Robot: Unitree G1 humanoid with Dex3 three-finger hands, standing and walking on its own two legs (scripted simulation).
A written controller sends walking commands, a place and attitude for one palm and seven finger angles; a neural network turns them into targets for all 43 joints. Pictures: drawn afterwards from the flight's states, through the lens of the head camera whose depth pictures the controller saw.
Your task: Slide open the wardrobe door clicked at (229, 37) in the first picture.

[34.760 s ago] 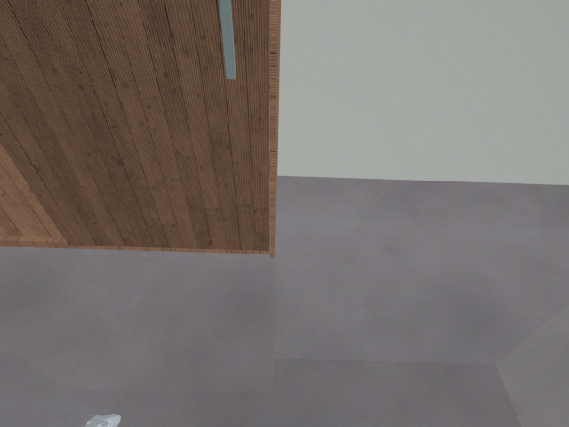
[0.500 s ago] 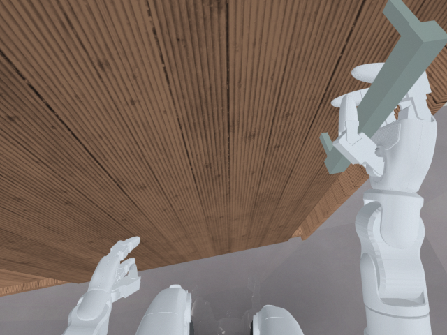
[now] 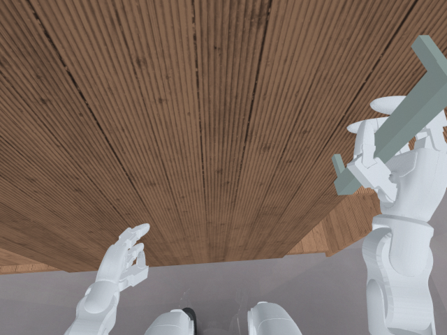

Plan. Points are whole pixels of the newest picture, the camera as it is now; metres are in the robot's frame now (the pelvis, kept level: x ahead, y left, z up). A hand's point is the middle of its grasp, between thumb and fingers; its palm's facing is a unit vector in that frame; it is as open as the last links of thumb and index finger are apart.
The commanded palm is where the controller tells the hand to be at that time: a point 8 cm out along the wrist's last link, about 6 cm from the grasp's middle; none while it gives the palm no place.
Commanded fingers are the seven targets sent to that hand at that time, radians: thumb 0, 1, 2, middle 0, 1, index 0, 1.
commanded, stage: step sideways, sliding the door along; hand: right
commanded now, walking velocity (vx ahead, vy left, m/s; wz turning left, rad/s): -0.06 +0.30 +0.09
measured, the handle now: (375, 132) +0.34 -0.18 +0.20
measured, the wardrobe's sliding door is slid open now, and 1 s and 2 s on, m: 0.21 0.43 0.46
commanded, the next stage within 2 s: stop walking and hold the door there in 1.48 s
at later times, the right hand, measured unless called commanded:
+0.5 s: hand (251, 172) +0.29 -0.03 +0.19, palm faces +0.00 +1.00 -0.09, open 6.5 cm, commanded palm +0.27 -0.05 +0.18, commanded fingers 0.00 -0.90 -0.90 0.45 1.40 0.45 1.40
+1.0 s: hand (171, 172) +0.29 +0.06 +0.19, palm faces +0.07 +1.00 -0.01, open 6.1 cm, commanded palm +0.26 +0.07 +0.17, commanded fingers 0.00 -0.90 -0.90 0.45 1.40 0.45 1.40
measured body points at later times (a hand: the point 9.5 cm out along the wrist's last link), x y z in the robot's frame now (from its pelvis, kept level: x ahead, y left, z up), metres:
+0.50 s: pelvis -0.08 +0.09 +0.01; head -0.02 +0.07 +0.46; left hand +0.08 +0.30 -0.09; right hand +0.28 -0.08 +0.20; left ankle -0.10 +0.26 -0.70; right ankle -0.01 -0.09 -0.73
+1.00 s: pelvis -0.09 +0.20 +0.01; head -0.02 +0.16 +0.45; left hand +0.10 +0.41 -0.09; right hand +0.28 +0.01 +0.20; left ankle -0.06 +0.38 -0.63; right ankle -0.05 +0.07 -0.73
